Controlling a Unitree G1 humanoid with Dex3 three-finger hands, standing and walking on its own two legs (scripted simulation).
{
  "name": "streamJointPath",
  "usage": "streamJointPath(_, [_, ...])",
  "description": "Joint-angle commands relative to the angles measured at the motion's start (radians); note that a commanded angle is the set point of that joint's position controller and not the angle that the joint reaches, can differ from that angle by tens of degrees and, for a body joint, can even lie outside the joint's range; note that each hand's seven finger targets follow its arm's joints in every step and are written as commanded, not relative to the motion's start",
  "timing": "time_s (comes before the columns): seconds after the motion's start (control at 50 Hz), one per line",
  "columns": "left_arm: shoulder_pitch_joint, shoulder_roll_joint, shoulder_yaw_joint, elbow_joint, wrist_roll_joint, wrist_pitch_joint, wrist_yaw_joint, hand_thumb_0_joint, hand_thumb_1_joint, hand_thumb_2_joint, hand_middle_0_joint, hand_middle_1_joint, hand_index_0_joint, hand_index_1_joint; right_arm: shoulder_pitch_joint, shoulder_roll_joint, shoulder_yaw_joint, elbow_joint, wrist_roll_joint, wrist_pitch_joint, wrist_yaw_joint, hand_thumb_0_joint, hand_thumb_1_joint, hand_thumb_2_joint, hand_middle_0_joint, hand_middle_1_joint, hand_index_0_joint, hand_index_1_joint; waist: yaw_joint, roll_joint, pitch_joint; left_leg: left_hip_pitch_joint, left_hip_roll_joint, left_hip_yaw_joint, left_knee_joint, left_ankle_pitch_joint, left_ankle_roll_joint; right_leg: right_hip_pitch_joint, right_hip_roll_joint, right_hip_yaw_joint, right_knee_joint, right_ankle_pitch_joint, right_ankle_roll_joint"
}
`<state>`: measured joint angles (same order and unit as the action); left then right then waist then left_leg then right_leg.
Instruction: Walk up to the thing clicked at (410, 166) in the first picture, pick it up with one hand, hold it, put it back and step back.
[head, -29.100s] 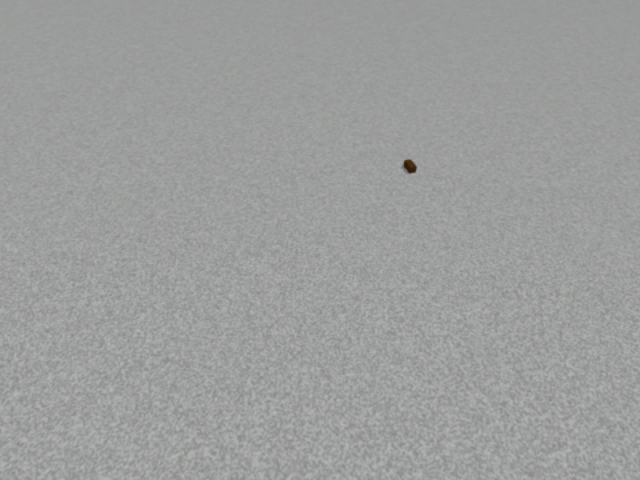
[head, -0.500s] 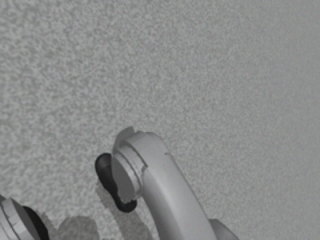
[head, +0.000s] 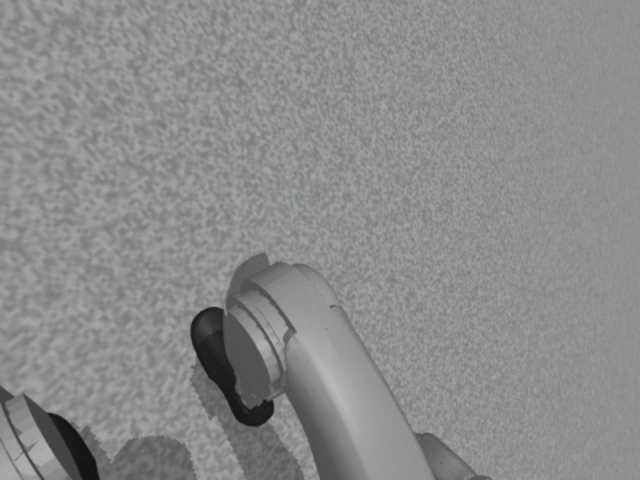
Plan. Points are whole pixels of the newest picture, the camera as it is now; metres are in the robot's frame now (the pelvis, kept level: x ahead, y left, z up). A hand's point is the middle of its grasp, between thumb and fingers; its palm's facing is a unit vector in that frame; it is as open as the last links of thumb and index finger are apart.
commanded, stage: close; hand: left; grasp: from above
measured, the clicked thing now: out of the picture +0.51 +0.37 -0.30
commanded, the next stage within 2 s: settle in 1.28 s
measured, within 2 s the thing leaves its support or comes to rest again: leaves its support in 1.80 s
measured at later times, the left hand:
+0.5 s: hand out of the picture +0.49 +0.35 -0.27, palm faces -0.42 -0.20 -0.88, open 8.9 cm
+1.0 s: hand out of the picture +0.49 +0.35 -0.27, palm faces -0.41 -0.20 -0.89, open 7.6 cm
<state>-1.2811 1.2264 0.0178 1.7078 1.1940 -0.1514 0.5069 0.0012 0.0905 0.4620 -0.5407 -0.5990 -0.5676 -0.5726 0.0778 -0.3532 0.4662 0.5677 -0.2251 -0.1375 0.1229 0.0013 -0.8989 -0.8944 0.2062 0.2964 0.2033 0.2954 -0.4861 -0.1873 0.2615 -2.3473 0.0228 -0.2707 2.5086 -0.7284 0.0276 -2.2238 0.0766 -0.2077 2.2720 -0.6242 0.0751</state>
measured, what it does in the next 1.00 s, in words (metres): stands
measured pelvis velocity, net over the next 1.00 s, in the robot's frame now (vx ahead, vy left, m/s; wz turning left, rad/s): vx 0.00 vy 0.00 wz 0.00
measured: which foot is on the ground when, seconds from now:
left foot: down 0.00-1.00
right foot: down 0.00-1.00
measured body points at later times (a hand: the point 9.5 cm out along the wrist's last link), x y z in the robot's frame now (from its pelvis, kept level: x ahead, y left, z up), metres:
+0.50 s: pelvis +0.00 +0.00 +0.00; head +0.32 +0.14 +0.28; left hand +0.51 +0.36 -0.22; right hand +0.04 -0.24 -0.04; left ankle +0.06 +0.12 -0.29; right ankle +0.13 -0.12 -0.29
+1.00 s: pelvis +0.00 +0.00 +0.00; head +0.31 +0.14 +0.28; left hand +0.51 +0.36 -0.22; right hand +0.04 -0.24 -0.05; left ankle +0.06 +0.12 -0.29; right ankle +0.13 -0.12 -0.29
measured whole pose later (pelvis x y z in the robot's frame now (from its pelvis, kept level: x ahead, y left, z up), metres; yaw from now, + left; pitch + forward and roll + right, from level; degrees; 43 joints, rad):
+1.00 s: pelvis +0.00 +0.00 +0.00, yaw +0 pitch +30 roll -18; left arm -1.27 1.23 0.03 1.70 1.19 -0.15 0.50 0.00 0.43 0.19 -0.76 -0.42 -0.82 -0.37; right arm 0.08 -0.35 0.48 0.56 -0.23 -0.13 0.12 0.00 -0.89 -0.89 0.21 0.30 0.20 0.30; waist -0.48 -0.19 0.27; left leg -2.34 0.02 -0.27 2.51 -0.73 0.02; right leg -2.22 0.07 -0.21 2.27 -0.62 0.07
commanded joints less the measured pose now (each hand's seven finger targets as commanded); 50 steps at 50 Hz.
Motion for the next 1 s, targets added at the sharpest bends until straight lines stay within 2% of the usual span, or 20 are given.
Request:
streamJointPath(0.0, [-0.221,0.197,0.003,-0.118,-0.009,0.005,0.024,0.0,0.163,0.403,-0.568,-0.614,-0.61,-0.572,0.223,-0.36,-0.094,0.041,0.0,0.012,-0.004,0.0,-0.888,-0.895,0.2,0.3,0.2,0.3,-0.09,0.669,-0.638,0.542,0.071,0.035,-0.27,0.316,-0.027,0.413,0.022,-0.088,-0.163,0.295,-0.082])
streamJointPath(0.06, [-0.221,0.198,0.007,-0.115,-0.014,0.005,0.028,0.0,0.179,0.383,-0.577,-0.611,-0.622,-0.565,0.217,-0.366,-0.094,0.045,0.0,0.013,-0.004,0.0,-0.89,-0.897,0.2,0.3,0.2,0.3,-0.087,0.69,-0.647,0.565,0.074,0.029,-0.267,0.342,-0.032,0.402,0.021,-0.09,-0.16,0.301,-0.086])
streamJointPath(0.08, [-0.193,0.17,-0.008,-0.079,-0.01,0.01,0.023,0.0,0.179,0.384,-0.576,-0.609,-0.62,-0.563,0.207,-0.364,-0.091,0.035,0.001,0.012,-0.004,0.0,-0.89,-0.896,0.2,0.3,0.2,0.3,-0.093,0.665,-0.623,0.55,0.073,0.029,-0.263,0.338,-0.031,0.387,0.02,-0.091,-0.161,0.298,-0.088])
streamJointPath(0.1, [-0.195,0.175,-0.011,-0.086,-0.011,0.007,0.022,0.0,0.189,0.378,-0.589,-0.594,-0.632,-0.55,0.208,-0.365,-0.09,0.032,0.0,0.014,-0.005,0.0,-0.89,-0.896,0.2,0.3,0.2,0.3,-0.092,0.66,-0.616,0.531,0.071,0.033,-0.267,0.32,-0.03,0.401,0.022,-0.09,-0.166,0.289,-0.087])
streamJointPath(0.16, [-0.237,0.236,0.03,-0.174,-0.006,-0.002,0.023,0.0,0.206,0.364,-0.596,-0.595,-0.642,-0.548,0.212,-0.368,-0.089,0.035,0.001,0.012,-0.005,0.0,-0.89,-0.896,0.2,0.3,0.2,0.3,-0.068,0.713,-0.662,0.568,0.072,0.036,-0.259,0.351,-0.036,0.397,0.014,-0.083,-0.161,0.299,-0.093])
streamJointPath(0.2, [-0.229,0.245,0.034,-0.176,-0.001,-0.001,0.024,0.0,0.218,0.351,-0.611,-0.579,-0.655,-0.533,0.214,-0.377,-0.105,0.029,0.0,0.015,-0.005,0.0,-0.89,-0.897,0.2,0.3,0.2,0.3,-0.068,0.713,-0.675,0.578,0.073,0.043,-0.261,0.362,-0.032,0.422,0.021,-0.08,-0.163,0.31,-0.089])
streamJointPath(0.26, [-0.183,0.19,0.014,-0.089,-0.013,0.008,0.018,0.0,0.234,0.344,-0.61,-0.57,-0.657,-0.521,0.218,-0.361,-0.093,0.033,-0.002,0.015,-0.002,0.0,-0.887,-0.895,0.2,0.3,0.2,0.3,-0.085,0.656,-0.615,0.513,0.068,0.048,-0.256,0.313,-0.028,0.406,0.024,-0.084,-0.173,0.283,-0.09])
streamJointPath(0.32, [-0.23,0.235,0.028,-0.172,-0.011,0.005,0.008,0.0,0.26,0.323,-0.637,-0.554,-0.684,-0.506,0.233,-0.372,-0.101,0.032,-0.002,0.016,-0.006,0.0,-0.889,-0.896,0.2,0.3,0.2,0.3,-0.079,0.669,-0.651,0.528,0.068,0.051,-0.258,0.318,-0.024,0.437,0.021,-0.078,-0.174,0.296,-0.084])
streamJointPath(0.36, [-0.219,0.22,0.017,-0.15,-0.014,0.001,0.0,0.0,0.268,0.315,-0.631,-0.563,-0.683,-0.51,0.215,-0.378,-0.107,0.019,-0.001,0.014,-0.009,0.0,-0.888,-0.895,0.2,0.3,0.2,0.3,-0.078,0.661,-0.636,0.515,0.066,0.052,-0.258,0.298,-0.026,0.423,0.021,-0.079,-0.169,0.273,-0.089])
streamJointPath(0.4, [-0.201,0.185,0.005,-0.122,-0.025,0.003,-0.006,0.0,0.292,0.297,-0.654,-0.537,-0.704,-0.485,0.233,-0.364,-0.091,0.04,-0.002,0.02,-0.009,0.0,-0.888,-0.895,0.2,0.3,0.2,0.3,-0.094,0.655,-0.629,0.517,0.07,0.042,-0.258,0.305,-0.028,0.417,0.021,-0.089,-0.175,0.279,-0.086])
streamJointPath(0.5, [-0.192,0.207,0.007,-0.14,-0.019,-0.012,-0.01,0.0,0.312,0.283,-0.685,-0.502,-0.73,-0.456,0.22,-0.37,-0.086,0.034,-0.002,0.025,-0.014,0.0,-0.889,-0.896,0.2,0.3,0.2,0.3,-0.081,0.662,-0.627,0.523,0.07,0.042,-0.254,0.325,-0.03,0.426,0.018,-0.086,-0.168,0.29,-0.089])
streamJointPath(0.56, [-0.198,0.229,0.023,-0.129,-0.014,-0.022,0.007,0.0,0.358,0.247,-0.707,-0.485,-0.758,-0.432,0.212,-0.37,-0.088,0.022,-0.006,0.027,-0.017,0.0,-0.884,-0.894,0.2,0.3,0.2,0.3,-0.076,0.652,-0.632,0.519,0.069,0.045,-0.263,0.291,-0.028,0.441,0.024,-0.09,-0.173,0.268,-0.089])
streamJointPath(0.64, [-0.205,0.204,0.009,-0.135,-0.014,-0.023,0.012,0.0,0.364,0.24,-0.713,-0.472,-0.763,-0.42,0.213,-0.366,-0.089,0.034,-0.007,0.023,-0.018,0.0,-0.885,-0.894,0.2,0.3,0.2,0.3,-0.081,0.658,-0.616,0.519,0.07,0.039,-0.265,0.273,-0.029,0.399,0.021,-0.09,-0.172,0.255,-0.089])
streamJointPath(0.72, [-0.207,0.19,0.012,-0.143,-0.02,-0.017,0.022,0.0,0.39,0.22,-0.738,-0.445,-0.787,-0.394,0.216,-0.362,-0.088,0.044,-0.006,0.021,-0.013,0.0,-0.886,-0.894,0.2,0.3,0.2,0.3,-0.084,0.681,-0.649,0.567,0.077,0.024,-0.265,0.336,-0.035,0.395,0.017,-0.095,-0.163,0.295,-0.086])
streamJointPath(0.74, [-0.201,0.206,0.013,-0.138,-0.016,-0.015,0.022,0.0,0.41,0.201,-0.754,-0.436,-0.805,-0.383,0.219,-0.36,-0.089,0.043,-0.006,0.02,-0.011,0.0,-0.886,-0.894,0.2,0.3,0.2,0.3,-0.082,0.679,-0.641,0.563,0.075,0.029,-0.268,0.335,-0.033,0.406,0.019,-0.09,-0.162,0.297,-0.085])
streamJointPath(0.8, [-0.174,0.179,0.002,-0.099,-0.019,-0.004,0.018,0.0,0.416,0.208,-0.757,-0.428,-0.806,-0.377,0.21,-0.365,-0.085,0.035,-0.005,0.017,-0.007,0.0,-0.886,-0.894,0.2,0.3,0.2,0.3,-0.089,0.648,-0.606,0.515,0.071,0.037,-0.257,0.314,-0.03,0.403,0.017,-0.087,-0.167,0.289,-0.087])
streamJointPath(0.88, [-0.204,0.233,0.033,-0.147,-0.012,-0.007,0.023,0.0,0.469,0.17,-0.801,-0.386,-0.85,-0.335,0.214,-0.366,-0.087,0.037,-0.004,0.018,-0.011,0.0,-0.884,-0.894,0.2,0.3,0.2,0.3,-0.069,0.68,-0.655,0.543,0.072,0.041,-0.257,0.327,-0.03,0.422,0.016,-0.084,-0.169,0.297,-0.087])
streamJointPath(0.92, [-0.193,0.219,0.025,-0.126,-0.012,-0.002,0.021,0.0,0.465,0.159,-0.784,-0.415,-0.841,-0.356,0.22,-0.364,-0.09,0.04,-0.007,0.02,-0.009,0.0,-0.885,-0.895,0.2,0.3,0.2,0.3,-0.077,0.68,-0.641,0.533,0.07,0.047,-0.258,0.326,-0.027,0.432,0.02,-0.085,-0.169,0.3,-0.085])
streamJointPath(0.96, [-0.164,0.177,0.006,-0.092,-0.015,0.005,0.014,0.0,0.477,0.151,-0.788,-0.413,-0.847,-0.352,0.216,-0.366,-0.087,0.025,-0.006,0.017,-0.008,0.0,-0.884,-0.893,0.2,0.3,0.2,0.3,-0.089,0.621,-0.61,0.492,0.066,0.051,-0.244,0.31,-0.022,0.422,0.02,-0.083,-0.177,0.293,-0.085])
streamJointPath(0.98, [-0.174,0.188,0.009,-0.103,-0.027,0.002,0.013,0.0,0.485,0.154,-0.805,-0.387,-0.858,-0.332,0.212,-0.366,-0.089,0.025,-0.005,0.017,-0.009,0.0,-0.884,-0.893,0.2,0.3,0.2,0.3,-0.088,0.622,-0.611,0.487,0.066,0.051,-0.252,0.288,-0.022,0.429,0.022,-0.083,-0.18,0.278,-0.084])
